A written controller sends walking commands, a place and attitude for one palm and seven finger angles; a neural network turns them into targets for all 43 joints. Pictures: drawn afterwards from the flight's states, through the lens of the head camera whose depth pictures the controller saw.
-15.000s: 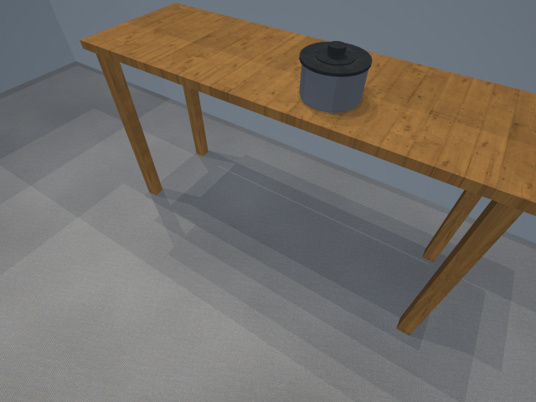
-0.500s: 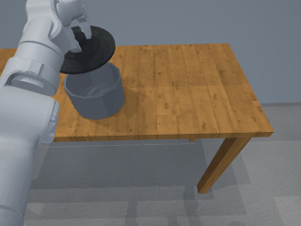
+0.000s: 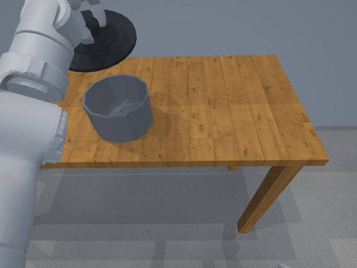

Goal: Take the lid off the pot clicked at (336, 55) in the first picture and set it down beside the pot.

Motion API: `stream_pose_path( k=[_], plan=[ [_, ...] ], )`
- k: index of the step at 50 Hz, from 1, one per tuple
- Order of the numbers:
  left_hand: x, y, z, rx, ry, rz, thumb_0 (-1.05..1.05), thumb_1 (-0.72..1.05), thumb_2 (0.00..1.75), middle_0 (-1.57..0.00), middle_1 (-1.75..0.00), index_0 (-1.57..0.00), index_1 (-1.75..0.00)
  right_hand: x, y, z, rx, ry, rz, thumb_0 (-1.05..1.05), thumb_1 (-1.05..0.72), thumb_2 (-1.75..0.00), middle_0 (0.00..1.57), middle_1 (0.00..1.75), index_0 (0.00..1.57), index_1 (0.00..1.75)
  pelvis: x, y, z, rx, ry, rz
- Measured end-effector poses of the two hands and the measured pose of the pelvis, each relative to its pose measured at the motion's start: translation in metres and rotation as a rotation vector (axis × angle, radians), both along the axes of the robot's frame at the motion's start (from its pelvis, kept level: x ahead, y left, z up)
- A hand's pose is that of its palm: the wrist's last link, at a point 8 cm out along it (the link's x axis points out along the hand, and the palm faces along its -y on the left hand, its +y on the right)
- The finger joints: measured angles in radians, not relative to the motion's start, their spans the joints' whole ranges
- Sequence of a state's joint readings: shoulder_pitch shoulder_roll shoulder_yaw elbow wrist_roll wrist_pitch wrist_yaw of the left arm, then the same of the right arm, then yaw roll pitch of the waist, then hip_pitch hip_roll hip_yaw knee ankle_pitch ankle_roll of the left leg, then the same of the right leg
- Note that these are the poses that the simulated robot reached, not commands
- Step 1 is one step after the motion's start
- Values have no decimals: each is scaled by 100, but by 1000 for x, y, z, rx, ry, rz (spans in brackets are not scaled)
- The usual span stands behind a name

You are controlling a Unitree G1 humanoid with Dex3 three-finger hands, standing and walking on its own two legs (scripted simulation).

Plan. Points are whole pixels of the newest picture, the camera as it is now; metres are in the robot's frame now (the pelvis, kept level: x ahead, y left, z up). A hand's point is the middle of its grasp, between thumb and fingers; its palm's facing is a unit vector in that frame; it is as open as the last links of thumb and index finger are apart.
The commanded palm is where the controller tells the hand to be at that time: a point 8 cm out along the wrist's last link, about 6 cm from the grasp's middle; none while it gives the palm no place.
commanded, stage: lift the lid straight up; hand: left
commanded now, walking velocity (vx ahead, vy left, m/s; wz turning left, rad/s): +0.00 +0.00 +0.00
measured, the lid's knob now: (87, 27) +0.52 +0.15 +0.28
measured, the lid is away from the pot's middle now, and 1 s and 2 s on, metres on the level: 0.01 0.10 0.20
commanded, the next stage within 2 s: move the lid sideways beside the pot in 0.16 s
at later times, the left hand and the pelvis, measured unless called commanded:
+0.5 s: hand (73, 26) +0.49 +0.17 +0.29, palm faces -0.21 -0.06 -0.98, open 7.7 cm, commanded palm +0.49 +0.17 +0.36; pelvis +0.00 +0.00 +0.00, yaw -1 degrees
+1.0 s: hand (38, 32) +0.49 +0.23 +0.29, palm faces -0.23 -0.07 -0.97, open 7.7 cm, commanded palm +0.49 +0.23 +0.36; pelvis +0.00 +0.00 +0.00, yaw +0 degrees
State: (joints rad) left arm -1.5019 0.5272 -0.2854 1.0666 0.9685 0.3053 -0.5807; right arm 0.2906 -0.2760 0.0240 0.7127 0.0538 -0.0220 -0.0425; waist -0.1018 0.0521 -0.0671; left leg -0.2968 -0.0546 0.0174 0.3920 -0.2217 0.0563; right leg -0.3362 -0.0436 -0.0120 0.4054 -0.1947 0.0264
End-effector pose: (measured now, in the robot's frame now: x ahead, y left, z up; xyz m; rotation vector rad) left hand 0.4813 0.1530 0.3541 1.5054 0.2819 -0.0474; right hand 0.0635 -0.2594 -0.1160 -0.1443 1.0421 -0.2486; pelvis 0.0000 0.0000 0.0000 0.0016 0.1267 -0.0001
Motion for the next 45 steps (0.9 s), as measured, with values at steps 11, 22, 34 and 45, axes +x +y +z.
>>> stream_pose_path(
  k=[11,22,34,45],
  plan=[
    [-2,-1,-1,-10,11,27,-3,27,73,-74,-104,-59,-99,2,-1,1,-1,-2,-1,0,-91,-90,20,30,21,30,-4,-2,0,0,0,-2],
    [1,7,-2,9,-1,-10,-3,27,73,-74,-104,-59,-99,-15,-10,3,-21,40,-43,0,-91,-90,20,30,21,30,-5,-3,0,-1,2,-13],
    [2,32,-2,18,2,19,-3,27,73,-74,-104,-59,-99,-25,-12,1,-23,91,-53,0,-91,-90,20,30,20,30,-2,-3,0,-5,6,-11],
    [-1,63,-5,30,17,70,-3,27,73,-74,-104,-59,-99,-15,-9,3,-24,87,-50,0,-91,-90,20,30,21,30,0,-1,0,-10,8,-9]
  ],
)
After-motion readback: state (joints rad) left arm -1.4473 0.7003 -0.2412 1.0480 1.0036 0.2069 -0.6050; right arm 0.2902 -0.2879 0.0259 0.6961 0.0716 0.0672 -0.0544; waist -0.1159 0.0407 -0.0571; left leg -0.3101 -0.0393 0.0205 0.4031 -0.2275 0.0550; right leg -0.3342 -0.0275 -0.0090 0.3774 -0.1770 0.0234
